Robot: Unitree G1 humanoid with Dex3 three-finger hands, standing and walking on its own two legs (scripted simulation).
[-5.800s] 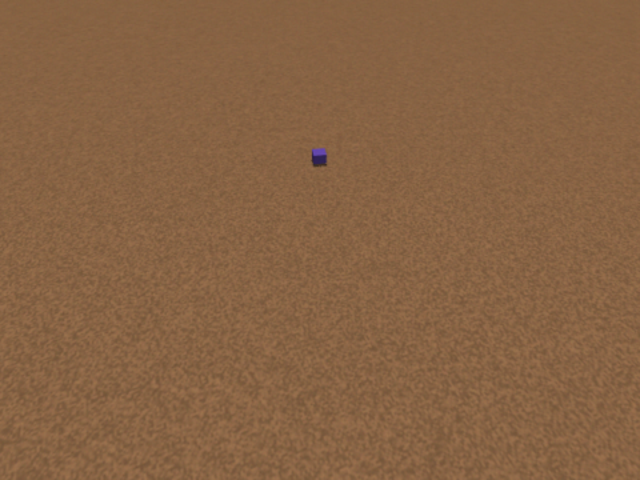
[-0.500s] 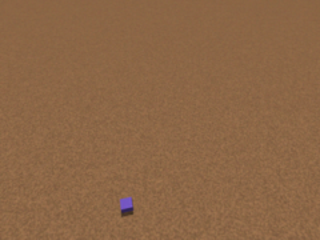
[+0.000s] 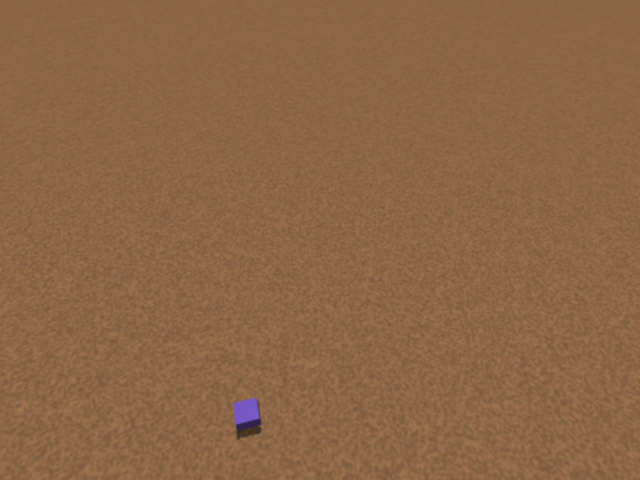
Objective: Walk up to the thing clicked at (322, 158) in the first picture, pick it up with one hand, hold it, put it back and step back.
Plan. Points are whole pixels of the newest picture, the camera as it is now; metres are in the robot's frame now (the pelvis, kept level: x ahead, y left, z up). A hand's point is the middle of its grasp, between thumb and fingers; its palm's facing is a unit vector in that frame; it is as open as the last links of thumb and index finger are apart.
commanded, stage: walk up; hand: left
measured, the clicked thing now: (247, 413) +0.47 +0.23 -0.75
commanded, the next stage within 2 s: none
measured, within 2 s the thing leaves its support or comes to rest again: neither
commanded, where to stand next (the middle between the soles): +0.09 -0.01 m, yaw +0 degrees
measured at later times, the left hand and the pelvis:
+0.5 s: hand out of the picture +0.06 +0.25 -0.16, palm faces +0.00 -0.94 -0.34, open 7.4 cm; pelvis +0.00 -0.01 +0.00, yaw +1 degrees
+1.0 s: hand out of the picture +0.06 +0.29 -0.17, palm faces +0.02 -0.93 -0.36, open 7.4 cm; pelvis +0.05 +0.02 -0.01, yaw +1 degrees
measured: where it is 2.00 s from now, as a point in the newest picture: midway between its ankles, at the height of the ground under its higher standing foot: outside the picture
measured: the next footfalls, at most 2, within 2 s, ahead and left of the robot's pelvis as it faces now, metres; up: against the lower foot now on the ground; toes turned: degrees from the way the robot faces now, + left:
right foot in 1.40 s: +0.22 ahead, -0.09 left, +0.00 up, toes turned +1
left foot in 1.80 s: +0.05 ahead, +0.10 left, +0.00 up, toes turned +3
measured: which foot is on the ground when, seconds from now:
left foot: down 0.00-1.00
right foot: down 0.00-1.00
